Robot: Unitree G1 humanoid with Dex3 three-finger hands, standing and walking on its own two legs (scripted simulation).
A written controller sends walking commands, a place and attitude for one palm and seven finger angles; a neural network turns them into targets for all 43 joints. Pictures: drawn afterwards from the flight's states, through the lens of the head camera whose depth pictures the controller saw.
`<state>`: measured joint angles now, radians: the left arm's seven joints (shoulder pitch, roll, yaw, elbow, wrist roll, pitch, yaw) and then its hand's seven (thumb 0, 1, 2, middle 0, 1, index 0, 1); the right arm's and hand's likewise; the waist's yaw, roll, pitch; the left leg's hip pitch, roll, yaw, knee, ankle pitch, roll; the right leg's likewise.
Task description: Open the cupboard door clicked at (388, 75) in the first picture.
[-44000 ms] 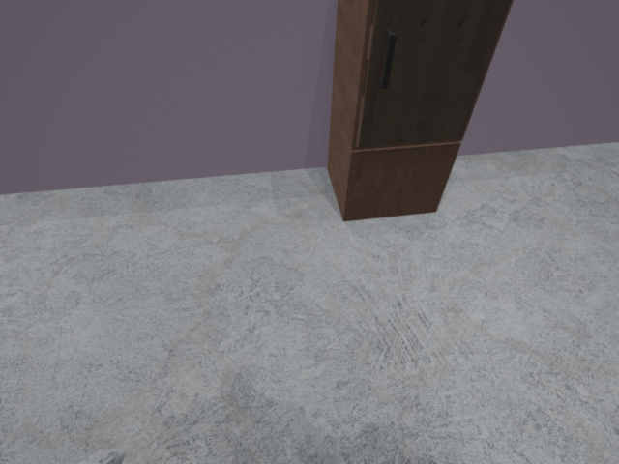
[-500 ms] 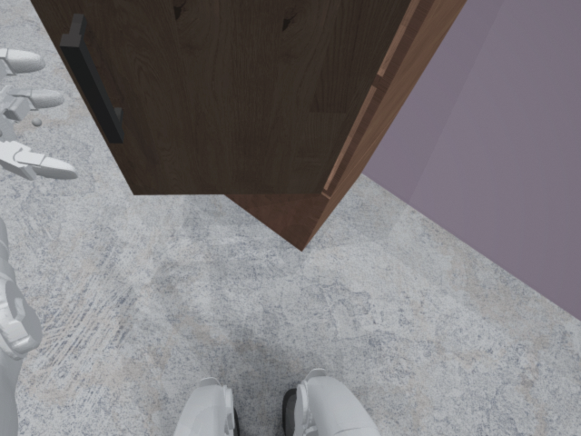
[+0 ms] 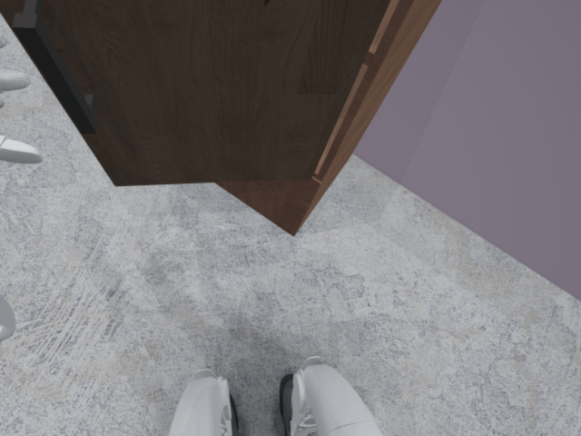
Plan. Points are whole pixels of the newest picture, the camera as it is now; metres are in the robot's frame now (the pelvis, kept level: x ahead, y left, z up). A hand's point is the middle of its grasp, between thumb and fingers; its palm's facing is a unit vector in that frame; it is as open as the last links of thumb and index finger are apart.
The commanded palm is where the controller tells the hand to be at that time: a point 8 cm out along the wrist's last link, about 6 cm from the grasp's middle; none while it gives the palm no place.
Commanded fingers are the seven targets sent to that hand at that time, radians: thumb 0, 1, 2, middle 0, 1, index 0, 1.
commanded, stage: move the hooked fingers beside the handle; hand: left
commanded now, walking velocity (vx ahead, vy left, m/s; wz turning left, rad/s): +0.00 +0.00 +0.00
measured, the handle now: (65, 72) +0.55 +0.23 +0.07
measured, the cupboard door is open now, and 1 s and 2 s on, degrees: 41 41 41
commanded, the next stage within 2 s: slide the fingers in behind the handle in 0.14 s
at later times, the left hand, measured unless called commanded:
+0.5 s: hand (27, 109) +0.50 +0.26 +0.07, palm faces +0.00 -1.00 -0.01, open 14.0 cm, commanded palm +0.48 +0.29 +0.07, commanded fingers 0.00 -0.50 0.30 -0.30 -1.20 -0.30 -1.20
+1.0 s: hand (65, 109) +0.50 +0.22 +0.07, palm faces +0.01 -1.00 +0.00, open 13.9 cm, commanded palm +0.48 +0.27 +0.07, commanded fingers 0.00 -0.50 0.30 -0.30 -1.20 -0.30 -1.20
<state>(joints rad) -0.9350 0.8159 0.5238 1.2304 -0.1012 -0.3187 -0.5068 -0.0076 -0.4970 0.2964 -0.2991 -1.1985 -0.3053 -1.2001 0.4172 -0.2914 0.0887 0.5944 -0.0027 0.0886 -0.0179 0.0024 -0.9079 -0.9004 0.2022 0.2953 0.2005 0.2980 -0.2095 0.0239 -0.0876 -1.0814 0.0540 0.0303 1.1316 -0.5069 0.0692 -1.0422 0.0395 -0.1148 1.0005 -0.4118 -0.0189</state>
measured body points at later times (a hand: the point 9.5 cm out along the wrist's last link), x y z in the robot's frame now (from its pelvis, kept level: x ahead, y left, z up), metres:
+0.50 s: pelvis +0.00 +0.00 +0.01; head +0.15 +0.05 +0.43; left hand +0.49 +0.31 +0.08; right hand +0.02 -0.27 -0.09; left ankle +0.00 +0.07 -0.65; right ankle +0.03 -0.12 -0.65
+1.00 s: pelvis +0.00 -0.01 +0.01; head +0.15 +0.02 +0.43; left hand +0.49 +0.28 +0.07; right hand +0.01 -0.28 -0.10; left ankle +0.00 +0.07 -0.65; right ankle +0.03 -0.12 -0.65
